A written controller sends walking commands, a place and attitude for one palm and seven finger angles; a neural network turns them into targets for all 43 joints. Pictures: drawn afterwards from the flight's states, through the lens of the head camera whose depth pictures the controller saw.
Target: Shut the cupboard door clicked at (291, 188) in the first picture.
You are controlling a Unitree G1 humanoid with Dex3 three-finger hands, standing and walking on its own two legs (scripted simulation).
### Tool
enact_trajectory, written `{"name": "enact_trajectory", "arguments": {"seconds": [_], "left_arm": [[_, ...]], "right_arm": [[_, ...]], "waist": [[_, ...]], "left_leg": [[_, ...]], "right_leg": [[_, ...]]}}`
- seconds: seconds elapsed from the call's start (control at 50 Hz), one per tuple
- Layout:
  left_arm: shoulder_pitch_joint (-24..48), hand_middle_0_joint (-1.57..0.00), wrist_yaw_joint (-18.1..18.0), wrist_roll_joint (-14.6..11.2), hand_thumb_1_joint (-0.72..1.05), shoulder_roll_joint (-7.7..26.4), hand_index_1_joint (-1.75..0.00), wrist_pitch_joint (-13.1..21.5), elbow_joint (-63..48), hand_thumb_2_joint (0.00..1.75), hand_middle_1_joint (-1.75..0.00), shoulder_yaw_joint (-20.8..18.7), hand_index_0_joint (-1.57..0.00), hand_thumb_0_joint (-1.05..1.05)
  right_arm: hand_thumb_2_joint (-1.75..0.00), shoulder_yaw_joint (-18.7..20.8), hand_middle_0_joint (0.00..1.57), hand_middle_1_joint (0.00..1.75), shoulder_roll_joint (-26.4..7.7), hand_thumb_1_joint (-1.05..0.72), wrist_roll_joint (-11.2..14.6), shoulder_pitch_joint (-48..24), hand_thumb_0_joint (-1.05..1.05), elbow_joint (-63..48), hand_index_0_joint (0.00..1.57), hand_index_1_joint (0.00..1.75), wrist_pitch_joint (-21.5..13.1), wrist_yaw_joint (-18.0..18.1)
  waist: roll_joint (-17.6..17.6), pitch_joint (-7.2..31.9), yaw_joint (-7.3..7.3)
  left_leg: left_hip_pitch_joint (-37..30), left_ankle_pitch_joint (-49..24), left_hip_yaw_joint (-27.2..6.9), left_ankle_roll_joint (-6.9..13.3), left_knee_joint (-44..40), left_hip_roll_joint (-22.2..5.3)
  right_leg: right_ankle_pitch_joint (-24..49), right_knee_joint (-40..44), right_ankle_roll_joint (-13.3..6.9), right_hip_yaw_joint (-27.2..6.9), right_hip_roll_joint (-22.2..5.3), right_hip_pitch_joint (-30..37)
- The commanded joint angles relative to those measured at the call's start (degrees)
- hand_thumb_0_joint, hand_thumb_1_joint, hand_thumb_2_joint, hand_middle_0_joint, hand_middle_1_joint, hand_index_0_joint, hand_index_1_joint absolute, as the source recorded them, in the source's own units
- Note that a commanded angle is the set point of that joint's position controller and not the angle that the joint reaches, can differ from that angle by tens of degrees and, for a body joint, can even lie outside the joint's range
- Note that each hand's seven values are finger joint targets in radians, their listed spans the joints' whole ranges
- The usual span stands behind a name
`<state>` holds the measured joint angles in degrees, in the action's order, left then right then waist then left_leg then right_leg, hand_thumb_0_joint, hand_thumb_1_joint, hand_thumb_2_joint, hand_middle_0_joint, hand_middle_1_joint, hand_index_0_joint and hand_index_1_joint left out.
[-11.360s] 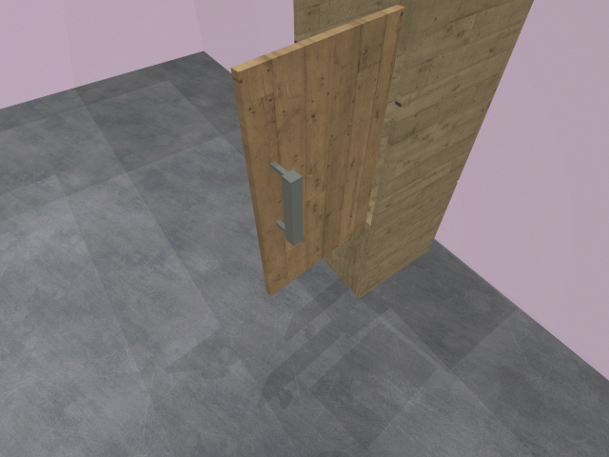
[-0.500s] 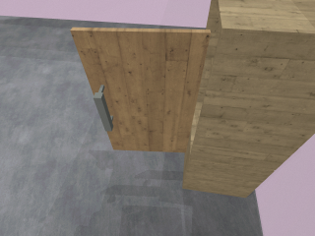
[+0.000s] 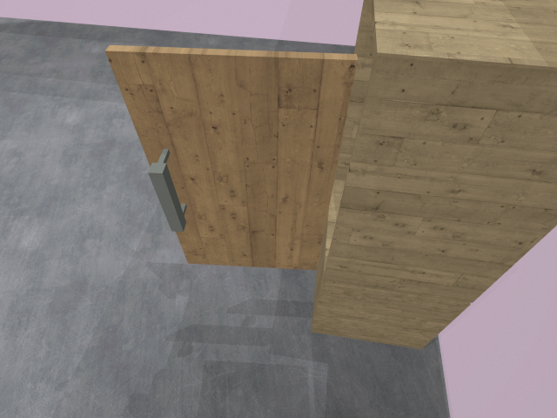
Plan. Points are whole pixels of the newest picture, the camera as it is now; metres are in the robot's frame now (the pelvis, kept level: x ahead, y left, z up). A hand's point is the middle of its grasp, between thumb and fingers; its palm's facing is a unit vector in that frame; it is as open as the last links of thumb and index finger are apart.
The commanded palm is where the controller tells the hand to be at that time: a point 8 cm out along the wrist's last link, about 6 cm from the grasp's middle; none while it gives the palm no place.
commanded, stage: look again from close up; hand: left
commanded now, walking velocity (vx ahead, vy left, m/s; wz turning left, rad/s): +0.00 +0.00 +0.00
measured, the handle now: (172, 191) +0.50 +0.25 -0.02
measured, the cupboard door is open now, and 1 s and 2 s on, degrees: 96 96 96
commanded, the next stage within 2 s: shuffle to correct the standing spot in 0.18 s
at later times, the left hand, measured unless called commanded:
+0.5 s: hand out of the picture +0.01 +0.16 -0.18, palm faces +0.06 -0.98 -0.19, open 7.3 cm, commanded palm none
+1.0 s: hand out of the picture +0.13 +0.19 -0.17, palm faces +0.06 -0.97 -0.23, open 7.3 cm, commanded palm none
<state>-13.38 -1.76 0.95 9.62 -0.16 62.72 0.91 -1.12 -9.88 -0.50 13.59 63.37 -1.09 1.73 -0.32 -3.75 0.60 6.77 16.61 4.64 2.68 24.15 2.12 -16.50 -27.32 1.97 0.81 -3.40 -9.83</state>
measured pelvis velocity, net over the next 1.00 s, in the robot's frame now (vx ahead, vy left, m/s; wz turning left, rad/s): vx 0.06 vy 0.01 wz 0.06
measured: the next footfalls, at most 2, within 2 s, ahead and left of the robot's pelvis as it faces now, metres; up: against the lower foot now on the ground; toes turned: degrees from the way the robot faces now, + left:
right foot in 0.88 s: +0.11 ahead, -0.09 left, +0.00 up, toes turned -2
left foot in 1.14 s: +0.10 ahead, +0.16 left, +0.00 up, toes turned +5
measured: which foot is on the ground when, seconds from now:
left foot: down 0.00-0.90, up 0.92-1.00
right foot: down 0.00-0.62, up 0.64-0.86, down 0.88-1.00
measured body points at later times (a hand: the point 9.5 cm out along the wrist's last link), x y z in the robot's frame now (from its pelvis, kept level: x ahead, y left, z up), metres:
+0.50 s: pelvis +0.01 -0.02 +0.00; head +0.02 -0.02 +0.45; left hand +0.00 +0.21 -0.16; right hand +0.02 -0.25 -0.16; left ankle -0.04 +0.09 -0.74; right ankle -0.02 -0.14 -0.74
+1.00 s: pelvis +0.06 +0.01 -0.01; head +0.10 -0.01 +0.44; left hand +0.13 +0.24 -0.15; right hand +0.05 -0.21 -0.17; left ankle -0.01 +0.11 -0.70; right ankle +0.07 -0.09 -0.74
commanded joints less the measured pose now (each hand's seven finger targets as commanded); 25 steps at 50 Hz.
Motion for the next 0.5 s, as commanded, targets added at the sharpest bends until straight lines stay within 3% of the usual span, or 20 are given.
{"name": "enact_trajectory", "arguments": {"seconds": [0.0, 0.26, 0.32, 0.36, 0.4, 0.44, 0.48], "left_arm": [[-2.8, -0.2, -0.4, -0.3, 0.9, 7.1, -0.3, 1.2, -1.3, 0.9, -0.3, -1.4, -0.2, 0.0], [-2.6, -0.2, -0.4, -0.4, 0.9, 7.8, -0.3, 1.7, -1.2, 0.9, -0.3, -1.7, -0.2, 0.0], [-4.0, -0.2, -0.3, -0.1, 0.9, 7.3, -0.3, 1.4, -1.1, 0.9, -0.3, -1.8, -0.2, 0.0], [-4.7, -0.2, -0.2, 0.0, 0.9, 8.2, -0.3, 1.2, -1.4, 0.9, -0.3, -2.3, -0.2, 0.0], [-5.6, -0.2, 0.0, 0.1, 0.9, 9.5, -0.3, 1.0, -1.7, 0.9, -0.3, -3.0, -0.2, 0.0], [-6.7, -0.2, -0.1, 0.2, 0.9, 10.5, -0.3, 0.9, -2.1, 0.9, -0.3, -3.8, -0.2, 0.0], [-6.7, -0.2, -0.2, 0.3, 0.9, 10.6, -0.3, 1.1, -2.8, 0.9, -0.3, -4.4, -0.2, 0.0]], "right_arm": [[-0.9, 1.2, 0.2, 0.3, -6.1, -0.9, -0.2, 2.9, 0.0, -1.4, 0.2, 0.3, -0.9, 0.2], [-0.9, 1.3, 0.2, 0.3, -6.2, -0.9, -0.1, 2.3, 0.0, -0.3, 0.2, 0.3, -0.9, 0.2], [-0.9, 1.1, 0.2, 0.3, -4.9, -0.9, -0.3, 3.4, 0.0, -0.1, 0.2, 0.3, -0.2, -0.1], [-0.9, 1.2, 0.2, 0.3, -4.8, -0.9, -0.6, 3.5, 0.0, -0.8, 0.2, 0.3, 0.4, -0.4], [-0.9, 1.2, 0.2, 0.3, -4.4, -0.9, -0.7, 3.7, 0.0, -1.6, 0.2, 0.3, 0.7, -0.7], [-0.9, 1.5, 0.2, 0.3, -4.1, -0.9, -0.8, 3.8, 0.0, -2.4, 0.2, 0.3, 0.8, -0.8], [-0.9, 1.6, 0.2, 0.3, -3.7, -0.9, -0.8, 4.4, 0.0, -2.9, 0.2, 0.3, 0.6, -0.9]], "waist": [[-0.1, 1.0, -0.3], [0.0, 1.5, -0.16], [-0.7, 0.3, 0.33], [-1.7, -1.7, 0.54], [-5.0, -2.5, 0.93], [-7.4, -3.1, 1.26], [-8.9, -3.1, 1.2]], "left_leg": [[1.5, -15.6, -6.4, -0.2, -4.4, -7.5], [1.3, -15.2, -6.0, -0.8, -4.4, -7.8], [3.4, -6.4, -4.8, -0.8, -3.2, -6.6], [6.6, -0.2, -3.7, -1.3, -1.4, -5.1], [9.6, 3.0, -2.3, -1.8, 2.0, -3.4], [11.9, 4.5, -1.0, -2.0, 6.4, -2.9], [12.6, 4.3, -1.1, -2.1, 7.6, -3.3]], "right_leg": [[14.5, 3.3, -3.5, -3.2, -3.4, 0.9], [17.2, 4.6, -4.1, -3.5, -3.7, 1.9], [9.0, 5.3, -4.8, -4.3, -4.2, 1.5], [0.3, 7.1, -6.1, -7.2, -5.8, 0.2], [-4.9, 9.7, -7.9, -10.7, -8.3, 0.5], [-6.3, 11.8, -9.8, -14.0, -11.3, 0.5], [-2.4, 11.2, -11.0, -14.7, -12.9, 0.3]]}}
